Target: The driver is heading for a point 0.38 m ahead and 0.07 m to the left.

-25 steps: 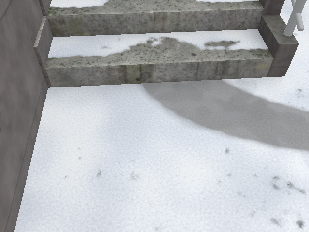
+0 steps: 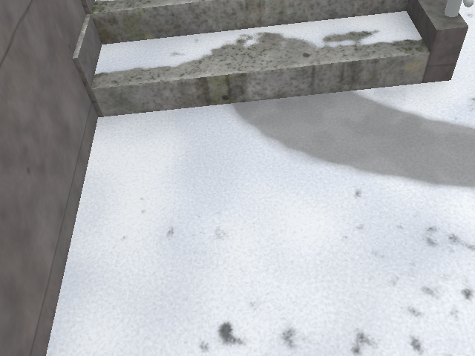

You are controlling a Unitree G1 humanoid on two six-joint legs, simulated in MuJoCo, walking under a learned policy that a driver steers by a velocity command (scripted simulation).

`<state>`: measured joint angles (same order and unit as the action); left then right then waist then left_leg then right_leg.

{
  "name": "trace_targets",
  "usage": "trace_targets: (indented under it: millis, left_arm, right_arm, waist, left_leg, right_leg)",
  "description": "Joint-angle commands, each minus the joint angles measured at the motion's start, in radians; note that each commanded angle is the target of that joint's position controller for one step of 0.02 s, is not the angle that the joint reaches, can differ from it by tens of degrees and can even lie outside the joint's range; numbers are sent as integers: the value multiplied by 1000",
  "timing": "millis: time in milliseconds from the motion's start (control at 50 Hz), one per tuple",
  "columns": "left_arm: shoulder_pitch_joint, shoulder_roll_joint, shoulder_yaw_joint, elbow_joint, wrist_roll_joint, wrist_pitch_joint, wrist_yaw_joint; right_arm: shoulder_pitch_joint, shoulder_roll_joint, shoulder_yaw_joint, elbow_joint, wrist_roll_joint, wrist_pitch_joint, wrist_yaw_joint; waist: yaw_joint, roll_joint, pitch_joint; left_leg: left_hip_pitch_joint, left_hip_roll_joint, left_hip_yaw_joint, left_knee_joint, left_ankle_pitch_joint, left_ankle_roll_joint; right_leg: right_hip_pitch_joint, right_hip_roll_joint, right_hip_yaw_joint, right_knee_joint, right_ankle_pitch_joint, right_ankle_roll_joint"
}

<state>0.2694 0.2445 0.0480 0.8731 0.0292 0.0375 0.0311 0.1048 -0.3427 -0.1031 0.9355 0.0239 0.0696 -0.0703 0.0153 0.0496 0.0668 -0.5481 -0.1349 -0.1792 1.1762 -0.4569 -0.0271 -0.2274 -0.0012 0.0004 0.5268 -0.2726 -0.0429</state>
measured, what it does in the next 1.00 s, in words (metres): walks ahead: left foot, then right foot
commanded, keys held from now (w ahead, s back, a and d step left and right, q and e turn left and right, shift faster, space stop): q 0.02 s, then w+q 0.36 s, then w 0.14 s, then w+e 0.38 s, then no key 0.10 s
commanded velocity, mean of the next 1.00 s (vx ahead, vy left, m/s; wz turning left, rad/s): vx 0.33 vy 0.00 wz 0.12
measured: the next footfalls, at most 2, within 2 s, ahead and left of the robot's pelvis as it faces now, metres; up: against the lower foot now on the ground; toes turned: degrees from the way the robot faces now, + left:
left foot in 0.40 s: -0.09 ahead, +0.11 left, +0.00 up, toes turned +18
right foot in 0.92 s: +0.36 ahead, +0.00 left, +0.00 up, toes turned +5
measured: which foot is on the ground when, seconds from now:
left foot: up 0.00-0.38, down 0.40-0.90, up 0.92-1.00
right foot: down 0.00-0.40, up 0.42-0.90, down 0.92-1.00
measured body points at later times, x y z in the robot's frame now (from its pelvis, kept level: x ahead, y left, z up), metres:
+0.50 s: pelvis -0.05 +0.03 +0.00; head -0.05 +0.05 +0.45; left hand +0.05 +0.33 -0.11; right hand -0.01 -0.24 -0.13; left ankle -0.13 +0.10 -0.74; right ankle +0.02 -0.10 -0.68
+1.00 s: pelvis +0.20 +0.05 -0.03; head +0.24 +0.07 +0.42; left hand +0.36 +0.33 -0.13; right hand +0.24 -0.22 -0.15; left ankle -0.04 +0.14 -0.62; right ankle +0.32 -0.01 -0.74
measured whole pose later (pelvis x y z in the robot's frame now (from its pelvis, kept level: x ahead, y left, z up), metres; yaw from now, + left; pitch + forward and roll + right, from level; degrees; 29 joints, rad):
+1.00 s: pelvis +0.20 +0.05 -0.03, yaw +7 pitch +1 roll -2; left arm 0.08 0.28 0.06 0.71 -0.01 -0.06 -0.06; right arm 0.38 -0.26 -0.02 0.89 0.02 -0.08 -0.01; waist -0.03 0.00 0.08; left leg -0.17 0.02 -0.01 1.23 -0.48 -0.01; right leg -0.48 0.09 -0.08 0.60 -0.14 -0.10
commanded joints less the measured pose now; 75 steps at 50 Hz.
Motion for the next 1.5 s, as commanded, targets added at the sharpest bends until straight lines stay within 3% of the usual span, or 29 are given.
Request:
trace_targets:
  millis: [20,80,200,320,380,400,420,440,460,480,520,600,800,860,900,920,940,960,980,1020,1040,1120,1180,1320,1360,1380,1400,1420,1500]
  left_arm:
    - [-184,114,6,-121,-26,-34,27]
    - [-74,121,2,-95,-26,-43,53]
    - [-32,201,40,-74,-42,-57,61]
    - [-158,229,66,-128,-60,-77,19]
    - [-266,183,59,-174,-59,-61,3]
    - [-247,120,45,-168,-52,-58,-12]
    - [-278,-14,2,-214,-26,-64,-43]
    - [-311,39,9,-259,-52,-94,-57]
    - [-318,142,35,-248,-78,-114,-58]
    - [-275,200,56,-238,-64,-120,-53]
    - [-243,189,63,-196,-29,-122,-44]
    - [-251,113,50,-178,-43,-106,-56]
    - [-406,50,10,-268,-65,-119,-131]
    - [-349,96,24,-276,-54,-123,-139]
    - [-60,182,63,-207,-67,-113,-121]
    - [78,225,82,-177,-63,-105,-97]
    - [134,319,90,-164,-34,-107,-84]
    - [151,237,74,-165,-22,-102,-70]
    - [80,211,60,-165,-18,-103,-66]
    - [-54,153,39,-170,-38,-112,-65]
    - [-87,133,30,-173,-29,-117,-62]
    - [-139,149,29,-150,-19,-136,-63]
    - [-149,152,27,-132,-19,-118,-49]
    - [-126,145,10,-75,-27,-77,-41]
    - [-78,91,-11,-59,-23,-81,-38]
    - [29,70,-17,-45,1,-89,-39]
    - [66,45,-24,-28,-8,-85,-31]
    - [13,79,-20,-31,-16,-71,-23]
    - [-53,123,-5,-2,-28,-4,6]
  right_arm:
    - [44,-113,-37,-24,2,-7,-8]
    - [47,-116,-36,-54,7,-13,-4]
    - [97,-66,-14,-81,5,-27,29]
    - [232,-35,3,-46,2,-39,64]
    - [455,-16,11,59,-6,-42,74]
    - [524,-2,12,89,-4,-55,74]
    - [479,-36,32,42,-10,-82,65]
    - [383,-175,-3,-28,-57,-111,72]
    - [278,-186,-9,-61,-54,-133,62]
    - [257,-126,7,-55,-25,-145,56]
    - [271,-80,28,-51,-20,-154,56]
    - [398,-7,55,-16,-39,-159,56]
    - [408,-39,60,-29,-33,-138,55]
    - [396,-119,38,-44,-35,-126,39]
    - [363,-129,28,-61,-33,-110,22]
    - [353,-125,33,-81,-32,-121,24]
    - [483,52,82,-126,-50,-149,51]
    - [425,-37,68,-101,-11,-191,67]
    - [286,-98,45,-152,29,-202,71]
    - [195,-75,45,-174,7,-199,51]
    - [223,-79,36,-169,-1,-182,47]
    - [289,-15,43,-165,-26,-129,34]
    - [220,0,50,-185,-36,-121,32]
    - [95,-38,35,-222,-32,-126,50]
    - [126,-81,22,-218,-49,-135,47]
    - [104,-135,15,-239,-54,-131,39]
    - [83,-63,33,-231,-57,-120,40]
    - [76,-5,45,-227,-50,-114,49]
    - [45,-22,44,-224,-48,-132,73]
  waist:
    - [-52,-163,-21]
    - [1,-204,-67]
    - [16,-223,12]
    - [-67,-173,-3]
    - [-159,-73,-5]
    - [-164,90,-41]
    - [-108,224,-18]
    - [-91,157,0]
    - [-58,72,85]
    - [-35,38,92]
    - [-35,10,53]
    - [-76,61,34]
    - [-132,42,172]
    - [-67,117,55]
    - [86,121,-125]
    - [161,71,-207]
    - [44,-253,-392]
    - [109,-175,-585]
    - [110,-143,-416]
    - [29,-6,-178]
    - [-13,-23,-146]
    - [-77,-78,-120]
    - [-57,-116,-154]
    - [-21,-129,-141]
    - [-27,-63,-155]
    - [49,61,-194]
    - [61,158,-231]
    - [38,136,-222]
    - [-6,34,-126]
  left_leg:
    - [-28,-3,-4,224,65,-48]
    - [-75,41,56,97,125,-80]
    - [52,146,191,-231,14,-37]
    - [332,183,296,-501,-28,90]
    - [545,130,384,-824,128,158]
    - [673,198,210,-836,66,186]
    - [664,402,-148,-814,-40,239]
    - [542,568,-527,-1068,-450,399]
    - [516,566,-493,-1150,-466,357]
    - [546,528,-393,-1109,-340,298]
    - [552,434,-212,-1088,-135,233]
    - [609,359,39,-1072,253,198]
    - [650,393,292,-1067,564,157]
    - [729,410,331,-877,1202,135]
    - [696,397,349,-506,1412,109]
    - [436,362,327,-264,1233,78]
    - [-41,142,277,216,145,0]
    - [-54,83,47,385,-108,6]
    - [-102,149,30,355,-56,21]
    - [-69,225,89,187,11,25]
    - [7,246,93,144,34,24]
    - [110,242,130,-75,127,-28]
    - [128,237,146,-293,294,-46]
    - [215,195,142,-624,389,-5]
    - [377,251,79,-767,716,39]
    - [482,369,-25,-721,927,103]
    - [475,412,-81,-731,826,194]
    - [414,386,-93,-760,658,200]
    - [332,251,48,-757,376,87]
  right_leg:
    - [0,-218,199,-270,-5,-107]
    - [181,-245,219,-314,-207,-105]
    - [144,-294,223,-436,-440,-104]
    - [-47,-292,81,-464,-338,-123]
    - [-182,-190,-87,-238,-331,-42]
    - [-336,-113,-174,120,-332,-4]
    - [-618,-56,-145,499,-336,48]
    - [-729,-36,19,522,-256,54]
    - [-765,-81,59,553,-106,50]
    - [-776,-94,51,562,-16,60]
    - [-701,-113,51,491,123,83]
    - [-667,-94,4,431,308,83]
    - [-579,-33,-70,95,330,-6]
    - [-385,50,-150,66,219,-60]
    - [-55,114,-152,25,208,-116]
    - [278,45,-7,19,285,-160]
    - [732,-307,565,32,333,-381]
    - [733,-399,803,-134,402,-429]
    - [589,-352,589,-150,541,-352]
    - [237,-257,329,-179,689,-270]
    - [112,-226,257,-216,712,-260]
    - [-96,-174,114,-284,818,-266]
    - [-72,-133,40,-263,791,-226]
    - [7,-172,119,-170,430,-165]
    - [-28,-89,107,-66,244,-67]
    - [-92,-10,69,5,-6,-18]
    - [-106,12,35,35,-139,21]
    - [-66,-7,38,15,-107,33]
    - [-49,-19,60,-64,-17,17]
